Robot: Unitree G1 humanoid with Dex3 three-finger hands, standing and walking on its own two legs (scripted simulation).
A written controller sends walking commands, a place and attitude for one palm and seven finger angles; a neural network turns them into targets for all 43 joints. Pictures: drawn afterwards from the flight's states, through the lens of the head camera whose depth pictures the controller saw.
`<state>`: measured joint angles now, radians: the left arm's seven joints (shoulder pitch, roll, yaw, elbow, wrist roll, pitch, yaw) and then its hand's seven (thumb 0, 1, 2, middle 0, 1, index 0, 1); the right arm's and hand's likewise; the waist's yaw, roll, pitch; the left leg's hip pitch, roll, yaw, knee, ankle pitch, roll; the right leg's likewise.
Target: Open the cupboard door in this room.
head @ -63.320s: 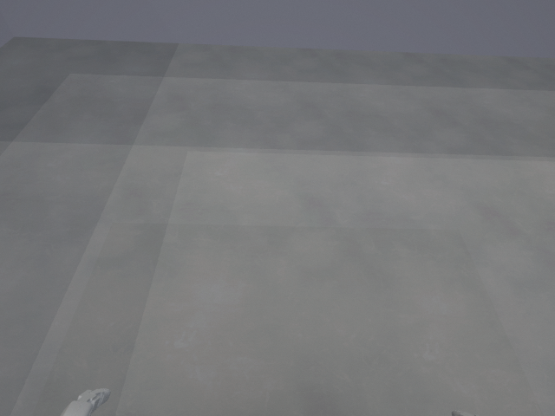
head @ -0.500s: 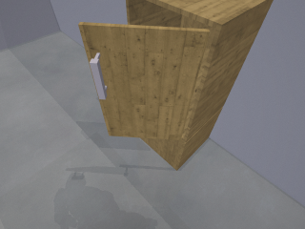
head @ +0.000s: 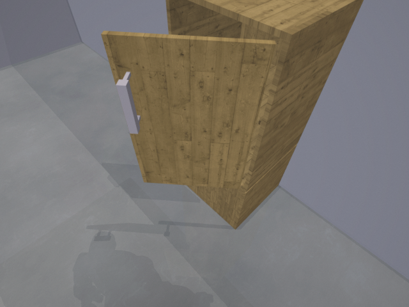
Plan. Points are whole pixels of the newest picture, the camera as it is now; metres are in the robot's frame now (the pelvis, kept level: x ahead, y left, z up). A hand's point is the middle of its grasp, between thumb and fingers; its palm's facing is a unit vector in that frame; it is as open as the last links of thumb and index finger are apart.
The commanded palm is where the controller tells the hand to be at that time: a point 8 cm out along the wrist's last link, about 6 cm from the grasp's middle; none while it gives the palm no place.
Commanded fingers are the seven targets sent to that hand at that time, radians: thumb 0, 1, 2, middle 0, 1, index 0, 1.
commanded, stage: shuffle to correct the standing spot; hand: left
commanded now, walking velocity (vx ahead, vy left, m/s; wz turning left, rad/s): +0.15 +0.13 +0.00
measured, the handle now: (131, 103) +0.58 +0.24 +0.05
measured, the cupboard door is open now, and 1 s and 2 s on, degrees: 42 42 42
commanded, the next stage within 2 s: come to a stop and stand still in 0.02 s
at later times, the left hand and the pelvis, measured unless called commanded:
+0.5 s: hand out of the picture +0.04 +0.23 -0.19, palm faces +0.03 -0.98 -0.22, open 7.4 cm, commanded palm none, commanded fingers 0.00 0.90 0.90 -0.20 -0.30 -0.20 -0.30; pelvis +0.01 +0.04 -0.01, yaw -1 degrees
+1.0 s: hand out of the picture +0.03 +0.19 -0.19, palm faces +0.01 -0.99 -0.16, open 7.3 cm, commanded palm none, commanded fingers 0.00 0.90 0.90 -0.20 -0.30 -0.20 -0.30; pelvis +0.04 +0.03 -0.01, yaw +0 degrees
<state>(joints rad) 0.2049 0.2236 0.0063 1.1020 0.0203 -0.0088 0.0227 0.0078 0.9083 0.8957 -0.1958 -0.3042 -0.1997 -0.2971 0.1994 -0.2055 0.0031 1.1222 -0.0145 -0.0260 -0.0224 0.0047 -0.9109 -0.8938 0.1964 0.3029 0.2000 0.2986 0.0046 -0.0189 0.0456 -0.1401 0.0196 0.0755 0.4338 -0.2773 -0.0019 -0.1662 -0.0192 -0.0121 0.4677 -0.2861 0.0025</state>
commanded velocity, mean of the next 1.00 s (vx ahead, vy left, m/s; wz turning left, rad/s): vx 0.01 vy -0.03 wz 0.00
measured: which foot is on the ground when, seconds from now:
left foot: down 0.00-1.00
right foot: down 0.00-1.00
